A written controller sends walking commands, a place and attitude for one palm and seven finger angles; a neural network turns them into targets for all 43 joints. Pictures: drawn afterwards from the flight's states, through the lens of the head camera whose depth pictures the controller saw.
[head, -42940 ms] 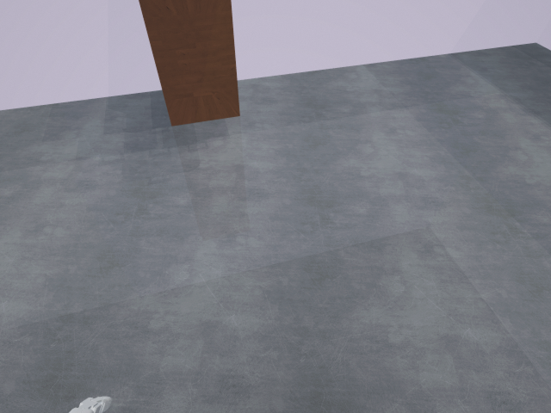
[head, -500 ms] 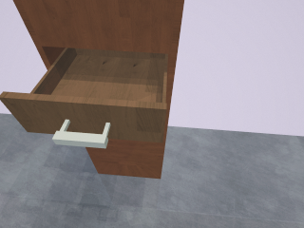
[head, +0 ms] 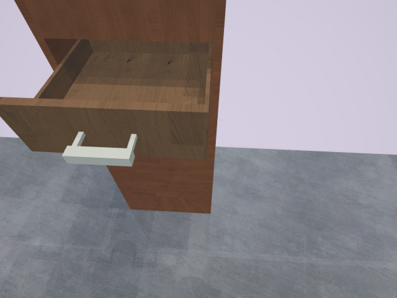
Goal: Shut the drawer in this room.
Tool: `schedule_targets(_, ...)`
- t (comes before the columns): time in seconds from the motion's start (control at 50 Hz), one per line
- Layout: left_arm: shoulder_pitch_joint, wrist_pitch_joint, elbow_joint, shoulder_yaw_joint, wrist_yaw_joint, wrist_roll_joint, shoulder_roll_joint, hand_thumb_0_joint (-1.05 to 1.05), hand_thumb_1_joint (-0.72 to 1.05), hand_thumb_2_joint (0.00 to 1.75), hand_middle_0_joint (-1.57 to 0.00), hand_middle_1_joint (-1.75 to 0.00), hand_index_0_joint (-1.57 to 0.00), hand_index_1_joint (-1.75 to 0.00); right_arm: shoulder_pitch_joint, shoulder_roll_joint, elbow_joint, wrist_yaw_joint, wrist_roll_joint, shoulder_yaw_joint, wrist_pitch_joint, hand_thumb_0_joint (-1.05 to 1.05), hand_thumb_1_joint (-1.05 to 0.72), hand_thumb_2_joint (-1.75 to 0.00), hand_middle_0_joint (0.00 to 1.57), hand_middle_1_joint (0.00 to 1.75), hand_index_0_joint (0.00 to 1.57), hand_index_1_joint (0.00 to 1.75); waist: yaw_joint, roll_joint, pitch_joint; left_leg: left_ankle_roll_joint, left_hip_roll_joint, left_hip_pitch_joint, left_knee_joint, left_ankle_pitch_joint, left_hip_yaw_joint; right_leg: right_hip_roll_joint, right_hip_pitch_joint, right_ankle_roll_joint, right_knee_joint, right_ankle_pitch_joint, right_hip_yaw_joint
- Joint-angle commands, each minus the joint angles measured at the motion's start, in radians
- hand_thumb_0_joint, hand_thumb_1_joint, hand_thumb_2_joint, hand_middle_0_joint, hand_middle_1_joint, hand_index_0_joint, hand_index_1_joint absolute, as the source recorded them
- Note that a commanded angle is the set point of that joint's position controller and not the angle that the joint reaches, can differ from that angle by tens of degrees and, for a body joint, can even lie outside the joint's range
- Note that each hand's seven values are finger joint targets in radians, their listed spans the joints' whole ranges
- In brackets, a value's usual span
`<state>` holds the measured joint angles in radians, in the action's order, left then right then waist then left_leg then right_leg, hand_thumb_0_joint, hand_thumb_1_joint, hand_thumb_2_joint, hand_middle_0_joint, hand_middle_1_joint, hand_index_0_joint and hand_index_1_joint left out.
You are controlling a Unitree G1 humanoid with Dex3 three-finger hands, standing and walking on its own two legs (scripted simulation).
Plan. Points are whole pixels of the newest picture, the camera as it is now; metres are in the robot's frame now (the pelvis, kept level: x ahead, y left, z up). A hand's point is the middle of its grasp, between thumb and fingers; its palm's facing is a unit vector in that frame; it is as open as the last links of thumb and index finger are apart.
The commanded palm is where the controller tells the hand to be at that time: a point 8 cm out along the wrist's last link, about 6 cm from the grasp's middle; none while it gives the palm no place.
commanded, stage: come to a stop and stand still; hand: left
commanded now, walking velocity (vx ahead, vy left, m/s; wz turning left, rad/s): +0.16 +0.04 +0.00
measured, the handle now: (103, 146) +0.35 +0.21 +0.12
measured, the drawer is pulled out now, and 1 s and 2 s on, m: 0.22 0.22 0.22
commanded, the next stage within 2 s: look again from close up in 1.86 s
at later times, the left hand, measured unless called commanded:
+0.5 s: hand out of the picture -0.02 +0.17 -0.16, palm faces +0.04 -0.97 -0.22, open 7.3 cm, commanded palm none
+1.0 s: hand out of the picture +0.04 +0.20 -0.16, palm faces +0.06 -0.97 -0.22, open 7.4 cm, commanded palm none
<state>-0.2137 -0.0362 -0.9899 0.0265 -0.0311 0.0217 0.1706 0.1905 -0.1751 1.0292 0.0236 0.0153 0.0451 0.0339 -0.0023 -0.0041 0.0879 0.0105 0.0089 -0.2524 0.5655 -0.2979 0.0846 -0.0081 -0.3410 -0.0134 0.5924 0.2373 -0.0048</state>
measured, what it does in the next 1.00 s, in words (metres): stands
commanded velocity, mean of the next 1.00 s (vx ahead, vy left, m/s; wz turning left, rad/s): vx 0.03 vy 0.00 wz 0.00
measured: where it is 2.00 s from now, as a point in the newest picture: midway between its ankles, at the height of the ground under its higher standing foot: outside the picture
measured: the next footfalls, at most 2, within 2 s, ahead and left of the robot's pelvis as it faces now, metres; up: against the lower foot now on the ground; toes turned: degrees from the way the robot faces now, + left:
none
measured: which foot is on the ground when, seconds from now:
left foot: down 0.00-1.00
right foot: down 0.00-1.00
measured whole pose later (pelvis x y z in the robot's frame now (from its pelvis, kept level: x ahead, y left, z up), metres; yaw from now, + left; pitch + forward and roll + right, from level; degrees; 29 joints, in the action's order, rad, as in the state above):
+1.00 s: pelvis +0.01 +0.02 +0.01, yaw +1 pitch -2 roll +0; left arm -0.26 0.01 -1.03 -0.01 -0.04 0.01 0.19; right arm 0.15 -0.20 1.08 0.02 0.01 0.01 -0.01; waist -0.02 0.01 0.02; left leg 0.03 -0.02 -0.15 0.45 -0.26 0.05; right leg -0.01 -0.14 0.01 0.44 0.27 -0.01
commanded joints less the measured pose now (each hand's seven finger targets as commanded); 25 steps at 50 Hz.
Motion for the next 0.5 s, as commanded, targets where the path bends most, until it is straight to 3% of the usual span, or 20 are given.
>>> schedule_targets(0.0,-0.010,0.018,0.068,0.024,-0.005,0.002,0.154,0.00,0.90,0.90,-0.20,-0.30,-0.20,-0.30,0.144,-0.047,-0.016,-0.007,0.004,0.012,-0.010,0.00,-0.90,-0.90,0.20,0.30,0.20,0.30,0.029,0.209,-0.089,0.002,-0.009,0.073,0.044,-0.094,-0.044,-0.203,-0.107,-0.100,-0.361,0.352,-0.262)
schedule_targets(0.02,0.026,0.019,0.076,0.027,-0.005,0.002,0.168,0.00,0.90,0.90,-0.20,-0.30,-0.20,-0.30,0.171,-0.055,0.000,-0.010,0.006,0.011,-0.015,0.00,-0.90,-0.90,0.20,0.30,0.20,0.30,0.044,0.210,-0.080,0.008,-0.007,0.116,0.019,-0.074,-0.048,-0.185,-0.153,-0.084,-0.378,0.411,-0.236)
schedule_targets(0.04,0.040,0.020,0.076,0.027,-0.005,0.002,0.166,0.00,0.90,0.90,-0.20,-0.30,-0.20,-0.30,0.194,-0.064,0.016,-0.010,0.007,0.009,-0.018,0.00,-0.90,-0.90,0.20,0.30,0.20,0.30,0.054,0.175,-0.079,0.013,0.002,0.163,-0.029,-0.083,-0.059,-0.157,-0.183,-0.064,-0.379,0.442,-0.200)
schedule_targets(0.06,0.050,0.021,0.075,0.029,-0.001,0.002,0.168,0.00,0.90,0.90,-0.20,-0.30,-0.20,-0.30,0.206,-0.076,0.025,-0.013,0.012,0.006,-0.026,0.00,-0.90,-0.90,0.20,0.30,0.20,0.30,0.056,0.118,-0.049,0.022,0.013,0.133,-0.097,-0.115,-0.087,-0.121,-0.181,-0.040,-0.350,0.432,-0.160)
schedule_targets(0.12,-0.024,0.018,0.045,0.020,0.008,0.001,0.100,0.00,0.90,0.90,-0.20,-0.30,-0.20,-0.30,0.162,-0.080,0.027,-0.012,0.024,-0.007,-0.039,0.00,-0.90,-0.90,0.20,0.30,0.20,0.30,-0.001,-0.057,0.023,0.043,0.104,-0.118,-0.339,-0.363,-0.227,-0.024,0.002,-0.006,-0.186,0.313,-0.048)
schedule_targets(0.14,-0.051,0.019,0.035,0.017,0.012,0.004,0.080,0.00,0.90,0.90,-0.20,-0.30,-0.20,-0.30,0.145,-0.094,0.025,-0.010,0.022,-0.006,-0.044,0.00,-0.90,-0.90,0.20,0.30,0.20,0.30,-0.015,-0.106,0.021,0.064,0.149,-0.177,-0.403,-0.399,-0.284,0.000,0.079,-0.007,-0.079,0.214,-0.001)
schedule_targets(0.18,-0.105,0.021,0.011,0.011,0.020,0.010,0.036,0.00,0.90,0.90,-0.20,-0.30,-0.20,-0.30,0.099,-0.117,0.013,-0.004,0.013,-0.004,-0.048,0.00,-0.90,-0.90,0.20,0.30,0.20,0.30,-0.040,-0.155,0.003,0.097,0.196,-0.222,-0.438,-0.384,-0.312,0.014,0.137,-0.006,0.073,0.107,0.040)
schedule_targets(0.22,-0.141,0.027,-0.004,0.006,0.019,0.009,0.024,0.00,0.90,0.90,-0.20,-0.30,-0.20,-0.30,0.078,-0.114,0.008,0.000,0.010,-0.006,-0.050,0.00,-0.90,-0.90,0.20,0.30,0.20,0.30,-0.051,-0.126,0.010,0.104,0.196,-0.228,-0.412,-0.355,-0.289,0.005,0.156,-0.005,0.050,0.108,0.032)
schedule_targets(0.26,-0.145,0.040,-0.014,0.000,0.014,0.006,0.029,0.00,0.90,0.90,-0.20,-0.30,-0.20,-0.30,0.109,-0.090,0.024,0.002,0.008,-0.011,-0.052,0.00,-0.90,-0.90,0.20,0.30,0.20,0.30,-0.042,-0.069,0.062,0.074,0.138,-0.188,-0.342,-0.279,-0.249,-0.017,0.133,-0.012,-0.124,0.095,-0.025)
schedule_targets(0.3,-0.164,0.055,-0.035,-0.005,0.007,-0.002,0.056,0.00,0.90,0.90,-0.20,-0.30,-0.20,-0.30,0.153,-0.048,0.040,0.001,0.003,-0.021,-0.063,0.00,-0.90,-0.90,0.20,0.30,0.20,0.30,-0.023,-0.047,0.031,0.040,0.073,-0.081,-0.244,-0.065,-0.174,-0.083,0.114,-0.039,-0.221,0.038,-0.112)
schedule_targets(0.32,-0.160,0.062,-0.048,-0.008,0.007,-0.007,0.070,0.00,0.90,0.90,-0.20,-0.30,-0.20,-0.30,0.179,-0.038,0.048,0.001,0.001,-0.024,-0.068,0.00,-0.90,-0.90,0.20,0.30,0.20,0.30,-0.005,-0.018,-0.022,0.028,0.059,-0.028,-0.221,-0.002,-0.146,-0.093,0.111,-0.046,-0.228,0.027,-0.133)
schedule_targets(0.34,-0.104,0.058,0.007,-0.021,-0.002,0.000,0.206,0.00,0.90,0.90,-0.20,-0.30,-0.20,-0.30,0.105,-0.131,-0.046,-0.009,0.027,-0.010,-0.041,0.00,-0.90,-0.90,0.20,0.30,0.20,0.30,0.040,-0.100,0.096,0.027,0.026,-0.035,-0.214,0.010,-0.145,-0.032,-0.007,-0.048,-0.147,0.145,-0.034)
schedule_targets(0.36,-0.140,0.052,0.002,-0.010,-0.008,-0.008,0.131,0.00,0.90,0.90,-0.20,-0.30,-0.20,-0.30,0.097,-0.095,-0.045,-0.002,0.019,-0.007,-0.052,0.00,-0.90,-0.90,0.20,0.30,0.20,0.30,-0.005,-0.129,-0.038,0.026,0.095,-0.055,-0.172,-0.137,-0.172,-0.054,0.013,-0.040,-0.128,0.234,-0.046)
schedule_targets(0.38,-0.157,0.059,0.008,-0.018,-0.009,-0.005,0.124,0.00,0.90,0.90,-0.20,-0.30,-0.20,-0.30,0.102,-0.085,-0.066,0.000,0.014,-0.009,-0.048,0.00,-0.90,-0.90,0.20,0.30,0.20,0.30,-0.001,-0.063,-0.102,0.027,0.065,-0.074,-0.127,-0.132,-0.168,-0.062,0.067,-0.044,-0.157,0.211,-0.086)
schedule_targets(0.4,-0.169,0.068,0.006,-0.014,-0.012,-0.006,0.115,0.00,0.90,0.90,-0.20,-0.30,-0.20,-0.30,0.110,-0.070,-0.070,0.000,0.009,-0.008,-0.047,0.00,-0.90,-0.90,0.20,0.30,0.20,0.30,0.001,0.064,-0.124,0.019,0.036,-0.068,-0.053,-0.055,-0.139,-0.098,0.071,-0.052,-0.212,0.203,-0.158)
schedule_targets(0.42,-0.160,0.077,0.003,-0.017,-0.014,-0.009,0.115,0.00,0.90,0.90,-0.20,-0.30,-0.20,-0.30,0.133,-0.061,-0.064,0.000,0.004,-0.012,-0.049,0.00,-0.90,-0.90,0.20,0.30,0.20,0.30,0.019,0.155,-0.131,0.013,0.025,-0.039,-0.014,0.029,-0.118,-0.139,0.064,-0.062,-0.263,0.164,-0.209)
schedule_targets(0.44,-0.151,0.083,0.007,-0.021,-0.015,-0.008,0.121,0.00,0.90,0.90,-0.20,-0.30,-0.20,-0.30,0.150,-0.054,-0.055,-0.003,0.006,-0.020,-0.052,0.00,-0.90,-0.90,0.20,0.30,0.20,0.30,0.025,0.203,-0.138,0.009,0.020,-0.022,-0.019,0.065,-0.101,-0.151,0.085,-0.072,-0.263,0.038,-0.219)
schedule_targets(0.48,-0.150,0.093,-0.012,-0.015,-0.019,-0.012,0.107,0.00,0.90,0.90,-0.20,-0.30,-0.20,-0.30,0.150,-0.061,-0.032,0.000,-0.002,-0.017,-0.064,0.00,-0.90,-0.90,0.20,0.30,0.20,0.30,0.034,0.107,-0.123,0.015,0.037,0.028,-0.066,0.157,-0.113,-0.129,0.109,-0.058,-0.195,-0.219,-0.153)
